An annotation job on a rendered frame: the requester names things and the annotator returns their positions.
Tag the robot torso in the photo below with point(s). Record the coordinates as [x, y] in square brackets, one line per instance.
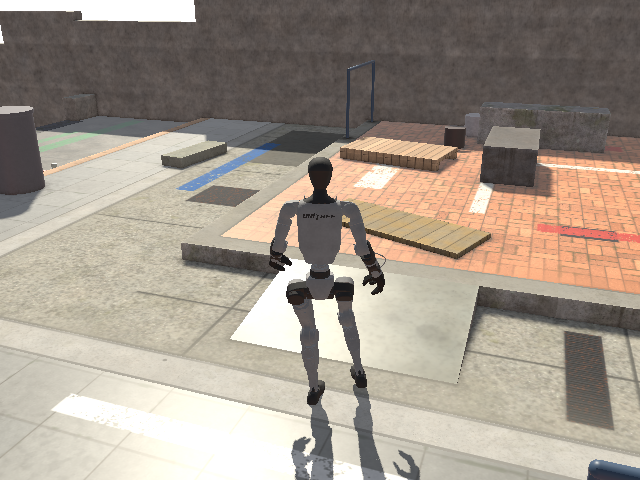
[319, 237]

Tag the robot left foot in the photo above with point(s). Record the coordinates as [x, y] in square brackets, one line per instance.
[313, 397]

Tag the robot left upper arm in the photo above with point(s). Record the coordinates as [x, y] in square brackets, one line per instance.
[288, 210]

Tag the right robot hand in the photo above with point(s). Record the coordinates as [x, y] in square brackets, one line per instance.
[379, 280]

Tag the robot right upper arm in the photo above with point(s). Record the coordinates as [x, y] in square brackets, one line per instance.
[351, 210]

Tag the robot right forearm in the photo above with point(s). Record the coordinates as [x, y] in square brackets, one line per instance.
[371, 262]

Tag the left robot hand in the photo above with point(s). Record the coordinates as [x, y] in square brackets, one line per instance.
[284, 259]

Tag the robot left forearm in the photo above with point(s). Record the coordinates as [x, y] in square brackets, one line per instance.
[274, 256]

